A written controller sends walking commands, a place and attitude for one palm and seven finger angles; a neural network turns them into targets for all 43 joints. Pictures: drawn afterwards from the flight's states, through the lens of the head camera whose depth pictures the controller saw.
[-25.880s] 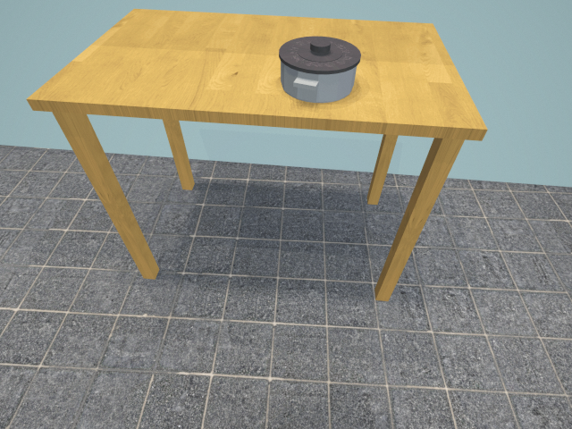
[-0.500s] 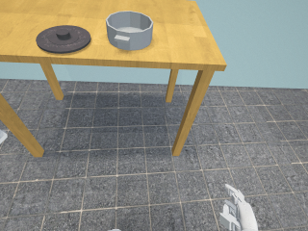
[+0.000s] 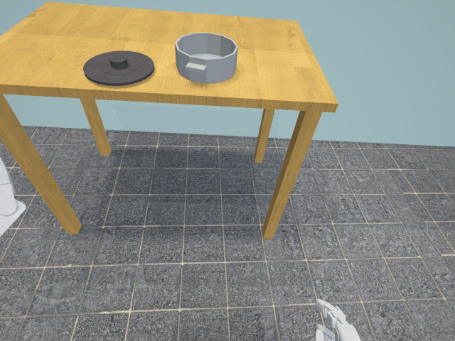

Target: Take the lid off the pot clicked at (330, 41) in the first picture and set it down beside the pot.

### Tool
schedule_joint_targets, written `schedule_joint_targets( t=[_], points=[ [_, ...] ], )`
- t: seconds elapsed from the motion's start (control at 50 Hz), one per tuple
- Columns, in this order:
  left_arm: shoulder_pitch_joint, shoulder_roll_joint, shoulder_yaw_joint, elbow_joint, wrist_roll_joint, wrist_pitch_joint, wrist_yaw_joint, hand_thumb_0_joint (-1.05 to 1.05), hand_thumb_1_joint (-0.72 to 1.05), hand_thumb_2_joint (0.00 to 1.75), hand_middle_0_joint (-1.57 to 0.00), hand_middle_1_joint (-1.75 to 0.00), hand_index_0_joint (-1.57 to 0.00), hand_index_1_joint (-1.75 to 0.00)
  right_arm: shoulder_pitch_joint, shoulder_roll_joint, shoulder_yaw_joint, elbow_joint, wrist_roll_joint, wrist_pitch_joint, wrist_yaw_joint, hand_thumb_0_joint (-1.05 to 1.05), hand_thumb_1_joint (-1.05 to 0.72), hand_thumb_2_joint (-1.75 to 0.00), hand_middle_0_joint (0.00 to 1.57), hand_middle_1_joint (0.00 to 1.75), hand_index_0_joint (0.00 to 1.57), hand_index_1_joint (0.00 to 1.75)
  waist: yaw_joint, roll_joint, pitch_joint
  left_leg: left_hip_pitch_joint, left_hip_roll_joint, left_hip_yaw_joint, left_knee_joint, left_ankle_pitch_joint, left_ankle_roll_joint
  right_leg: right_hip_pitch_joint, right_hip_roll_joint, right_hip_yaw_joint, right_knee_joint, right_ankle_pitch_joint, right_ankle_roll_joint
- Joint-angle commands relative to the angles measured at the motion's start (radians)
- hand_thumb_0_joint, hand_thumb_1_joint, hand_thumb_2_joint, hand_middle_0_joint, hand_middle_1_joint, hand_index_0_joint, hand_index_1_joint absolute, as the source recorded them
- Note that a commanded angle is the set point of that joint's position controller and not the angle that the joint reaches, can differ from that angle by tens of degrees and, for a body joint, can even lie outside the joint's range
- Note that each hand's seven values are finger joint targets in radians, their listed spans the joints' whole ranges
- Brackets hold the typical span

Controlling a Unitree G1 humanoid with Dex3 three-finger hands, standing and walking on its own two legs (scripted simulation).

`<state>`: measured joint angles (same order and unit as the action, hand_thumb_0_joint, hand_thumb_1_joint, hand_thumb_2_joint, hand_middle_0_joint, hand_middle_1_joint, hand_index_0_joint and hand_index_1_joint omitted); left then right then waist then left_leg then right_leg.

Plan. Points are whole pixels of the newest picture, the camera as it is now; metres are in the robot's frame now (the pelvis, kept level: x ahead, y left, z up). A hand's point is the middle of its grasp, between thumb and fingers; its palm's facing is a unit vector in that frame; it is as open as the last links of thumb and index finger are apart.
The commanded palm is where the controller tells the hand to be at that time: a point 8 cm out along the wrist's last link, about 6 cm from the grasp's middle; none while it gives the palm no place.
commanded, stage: stop stepping back and stand still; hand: left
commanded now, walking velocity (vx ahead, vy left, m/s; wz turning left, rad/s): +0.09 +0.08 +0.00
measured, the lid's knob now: (118, 60) +0.81 +0.33 +0.09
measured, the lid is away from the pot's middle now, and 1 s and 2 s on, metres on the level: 0.25 0.25 0.25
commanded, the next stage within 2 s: let the arm hang, fingers relaxed in 0.96 s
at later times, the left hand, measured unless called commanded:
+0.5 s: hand out of the picture +0.02 +0.22 -0.18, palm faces +0.06 -0.97 -0.22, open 7.1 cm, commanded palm none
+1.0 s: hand out of the picture +0.15 +0.20 -0.16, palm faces +0.04 -0.98 -0.19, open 7.3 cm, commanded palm none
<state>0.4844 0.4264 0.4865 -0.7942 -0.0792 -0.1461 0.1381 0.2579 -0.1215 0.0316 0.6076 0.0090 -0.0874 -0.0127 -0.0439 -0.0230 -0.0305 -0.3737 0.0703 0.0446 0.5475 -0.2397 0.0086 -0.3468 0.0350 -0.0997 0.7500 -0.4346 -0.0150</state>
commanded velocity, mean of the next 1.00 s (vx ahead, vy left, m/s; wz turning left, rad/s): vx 0.00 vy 0.02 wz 0.00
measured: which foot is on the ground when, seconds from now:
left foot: down 0.00-0.02, up 0.04-0.28, down 0.30-1.00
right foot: up 0.00-0.02, down 0.04-1.00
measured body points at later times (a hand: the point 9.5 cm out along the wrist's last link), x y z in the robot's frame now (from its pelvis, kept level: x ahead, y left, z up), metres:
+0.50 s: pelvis +0.03 +0.02 -0.01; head +0.09 +0.04 +0.43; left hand +0.02 +0.28 -0.17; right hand +0.07 -0.24 -0.15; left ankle +0.01 +0.15 -0.74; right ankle +0.02 -0.11 -0.73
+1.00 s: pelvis +0.06 +0.03 +0.00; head +0.08 +0.02 +0.45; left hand +0.15 +0.25 -0.15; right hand +0.08 -0.20 -0.16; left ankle +0.01 +0.15 -0.74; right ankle +0.02 -0.11 -0.74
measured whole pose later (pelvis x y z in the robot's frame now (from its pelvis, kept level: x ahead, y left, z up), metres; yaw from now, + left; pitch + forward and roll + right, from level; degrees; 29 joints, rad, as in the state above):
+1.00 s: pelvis +0.06 +0.03 +0.00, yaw +2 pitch +0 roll +0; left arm 0.13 0.14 0.02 1.04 0.00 0.01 0.03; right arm 0.27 -0.15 -0.04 1.06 -0.01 0.02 -0.04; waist -0.04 0.02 0.03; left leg -0.16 0.05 0.06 0.49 -0.33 -0.02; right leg -0.15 -0.01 0.02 0.47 -0.33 0.02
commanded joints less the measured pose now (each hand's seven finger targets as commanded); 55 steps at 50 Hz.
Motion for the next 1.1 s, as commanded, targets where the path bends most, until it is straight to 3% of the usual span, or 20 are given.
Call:
schedule_joint_targets(
  t=[0.0,0.02,0.06,0.08,0.12,0.18,0.22,0.24,0.26,0.28,0.3,0.32,0.38,0.44,0.48,0.5,0.54,0.62,0.7,1.08],
  points=[
    [-0.012,-0.114,-0.400,0.697,0.066,0.050,-0.092,0.00,0.90,0.90,-0.20,-0.30,-0.20,-0.30,-0.154,-0.314,-0.141,-0.057,0.041,-0.107,0.010,0.00,-0.90,-0.90,0.20,0.30,0.20,0.30,-0.033,-0.079,-0.143,-0.180,0.029,0.000,0.269,-0.144,-0.007,0.297,-0.355,0.248,-0.313,0.538,-0.094],
    [-0.049,-0.111,-0.369,0.786,0.132,0.142,-0.112,0.00,0.90,0.90,-0.20,-0.30,-0.20,-0.30,-0.054,-0.231,-0.135,0.015,0.009,-0.066,0.015,0.00,-0.90,-0.90,0.20,0.30,0.20,0.30,-0.031,-0.086,-0.144,-0.169,0.059,-0.056,0.370,-0.314,-0.032,0.181,-0.449,0.309,-0.274,0.572,-0.144],
    [-0.100,-0.057,-0.365,0.767,0.124,0.152,-0.142,0.00,0.90,0.90,-0.20,-0.30,-0.20,-0.30,0.006,-0.198,-0.093,-0.002,0.024,-0.003,0.026,0.00,-0.90,-0.90,0.20,0.30,0.20,0.30,-0.043,0.001,-0.119,-0.029,0.007,0.033,0.294,-0.228,-0.032,-0.014,-0.378,0.162,-0.237,0.423,-0.123],
    [-0.088,-0.077,-0.378,0.812,0.128,0.144,-0.130,0.00,0.90,0.90,-0.20,-0.30,-0.20,-0.30,-0.002,-0.231,-0.108,0.003,0.002,0.027,0.030,0.00,-0.90,-0.90,0.20,0.30,0.20,0.30,0.000,-0.143,-0.099,-0.112,-0.027,0.013,0.346,-0.094,-0.034,0.068,-0.284,0.180,-0.230,0.397,-0.119],
    [-0.111,-0.057,-0.374,0.949,0.131,0.128,-0.111,0.00,0.90,0.90,-0.20,-0.30,-0.20,-0.30,-0.063,-0.246,-0.104,-0.022,-0.019,0.051,0.037,0.00,-0.90,-0.90,0.20,0.30,0.20,0.30,0.046,-0.378,-0.009,-0.324,-0.036,0.014,0.498,-0.275,-0.025,0.252,-0.345,0.222,-0.243,0.814,-0.165],
    [-0.162,-0.047,-0.387,1.165,0.128,0.135,-0.100,0.00,0.90,0.90,-0.20,-0.30,-0.20,-0.30,-0.113,-0.230,-0.102,-0.016,-0.037,0.085,0.018,0.00,-0.90,-0.90,0.20,0.30,0.20,0.30,0.060,-0.430,0.107,-0.309,-0.057,0.007,0.455,-0.368,0.001,0.266,-0.335,0.196,-0.240,1.097,-0.144],
    [-0.216,-0.015,-0.396,1.281,0.122,0.145,-0.101,0.00,0.90,0.90,-0.20,-0.30,-0.20,-0.30,-0.084,-0.215,-0.106,0.024,-0.035,0.098,0.019,0.00,-0.90,-0.90,0.20,0.30,0.20,0.30,0.030,-0.281,0.156,-0.178,-0.055,0.023,0.204,-0.319,0.004,0.194,-0.318,0.171,-0.209,1.022,-0.114],
    [-0.239,-0.011,-0.403,1.329,0.112,0.143,-0.107,0.00,0.90,0.90,-0.20,-0.30,-0.20,-0.30,-0.012,-0.216,-0.109,0.065,-0.036,0.098,0.020,0.00,-0.90,-0.90,0.20,0.30,0.20,0.30,-0.008,-0.182,0.126,-0.037,-0.074,0.037,0.052,-0.152,0.009,0.154,-0.279,0.143,-0.141,0.977,-0.079],
    [-0.250,-0.017,-0.410,1.368,0.099,0.141,-0.114,0.00,0.90,0.90,-0.20,-0.30,-0.20,-0.30,0.085,-0.241,-0.112,0.106,-0.038,0.089,0.021,0.00,-0.90,-0.90,0.20,0.30,0.20,0.30,-0.047,-0.018,0.048,0.162,-0.020,-0.054,-0.019,0.249,0.046,0.059,-0.213,0.093,0.004,0.810,-0.017],
    [-0.217,-0.078,-0.425,1.386,0.082,0.142,-0.121,0.00,0.90,0.90,-0.20,-0.30,-0.20,-0.30,0.150,-0.310,-0.120,0.129,-0.044,0.079,0.008,0.00,-0.90,-0.90,0.20,0.30,0.20,0.30,-0.047,0.282,-0.042,0.336,0.155,-0.289,-0.033,0.571,0.137,-0.103,-0.106,0.031,0.146,0.400,0.040],
    [-0.233,-0.104,-0.445,1.420,0.073,0.142,-0.119,0.00,0.90,0.90,-0.20,-0.30,-0.20,-0.30,0.155,-0.322,-0.121,0.131,-0.032,0.086,-0.006,0.00,-0.90,-0.90,0.20,0.30,0.20,0.30,-0.039,0.398,-0.052,0.352,0.250,-0.374,-0.102,0.738,0.224,-0.155,-0.057,0.076,0.241,-0.153,0.049],
    [-0.231,-0.106,-0.451,1.456,0.076,0.144,-0.119,0.00,0.90,0.90,-0.20,-0.30,-0.20,-0.30,0.129,-0.309,-0.111,0.145,-0.036,0.094,-0.006,0.00,-0.90,-0.90,0.20,0.30,0.20,0.30,-0.031,0.303,-0.046,0.279,0.232,-0.311,-0.124,0.551,0.221,-0.099,-0.056,0.123,0.242,-0.214,0.021],
    [-0.250,-0.119,-0.438,1.557,0.079,0.162,-0.139,0.00,0.90,0.90,-0.20,-0.30,-0.20,-0.30,0.036,-0.259,-0.097,0.162,-0.038,0.089,-0.022,0.00,-0.90,-0.90,0.20,0.30,0.20,0.30,0.005,0.453,0.020,0.131,0.157,-0.227,-0.167,0.236,0.143,-0.065,-0.058,0.097,0.126,-0.132,0.018],
    [-0.169,-0.133,-0.452,1.665,0.081,0.150,-0.149,0.00,0.90,0.90,-0.20,-0.30,-0.20,-0.30,0.055,-0.241,-0.093,0.208,-0.024,0.095,-0.029,0.00,-0.90,-0.90,0.20,0.30,0.20,0.30,0.037,0.197,-0.053,0.160,0.080,-0.117,-0.047,0.241,0.066,0.124,-0.029,0.053,-0.239,0.144,0.027],
    [-0.164,-0.087,-0.449,1.713,0.085,0.136,-0.129,0.00,0.90,0.90,-0.20,-0.30,-0.20,-0.30,0.080,-0.185,-0.089,0.227,-0.009,0.096,-0.023,0.00,-0.90,-0.90,0.20,0.30,0.20,0.30,0.019,-0.036,-0.051,0.106,-0.008,-0.033,0.052,0.077,0.009,0.181,-0.159,0.250,-0.344,0.342,-0.027],
    [-0.206,-0.073,-0.452,1.717,0.083,0.134,-0.124,0.00,0.90,0.90,-0.20,-0.30,-0.20,-0.30,0.093,-0.164,-0.086,0.243,-0.008,0.100,-0.015,0.00,-0.90,-0.90,0.20,0.30,0.20,0.30,-0.003,-0.050,-0.015,0.118,-0.021,-0.033,0.018,-0.013,-0.001,0.137,-0.201,0.276,-0.374,0.317,-0.056],
    [-0.251,-0.061,-0.449,1.729,0.086,0.140,-0.121,0.00,0.90,0.90,-0.20,-0.30,-0.20,-0.30,0.113,-0.165,-0.090,0.289,-0.015,0.106,-0.010,0.00,-0.90,-0.90,0.20,0.30,0.20,0.30,-0.009,-0.027,0.036,0.175,-0.015,-0.054,-0.028,-0.039,0.009,0.040,-0.154,0.255,-0.380,0.173,-0.044],
    [-0.219,-0.110,-0.452,1.785,0.082,0.134,-0.104,0.00,0.90,0.90,-0.20,-0.30,-0.20,-0.30,0.127,-0.168,-0.090,0.352,-0.012,0.094,-0.019,0.00,-0.90,-0.90,0.20,0.30,0.20,0.30,0.008,-0.046,0.035,0.204,0.034,-0.055,-0.058,0.269,0.017,0.146,-0.122,0.168,-0.304,0.530,-0.023],
    [-0.198,-0.125,-0.449,1.808,0.078,0.137,-0.092,0.00,0.90,0.90,-0.20,-0.30,-0.20,-0.30,0.124,-0.148,-0.087,0.386,-0.009,0.089,-0.027,0.00,-0.90,-0.90,0.20,0.30,0.20,0.30,0.021,0.016,-0.032,0.255,0.042,-0.042,-0.054,0.430,0.018,0.216,-0.121,0.147,-0.275,0.633,-0.013],
    [-0.273,-0.164,-0.435,1.833,0.082,0.143,-0.099,0.00,0.90,0.90,-0.20,-0.30,-0.20,-0.30,0.094,-0.119,-0.089,0.441,-0.020,0.096,-0.035,0.00,-0.90,-0.90,0.20,0.30,0.20,0.30,0.015,0.055,0.072,0.255,0.046,-0.036,-0.124,0.284,0.018,0.177,-0.107,0.145,-0.345,0.486,-0.007]
  ],
)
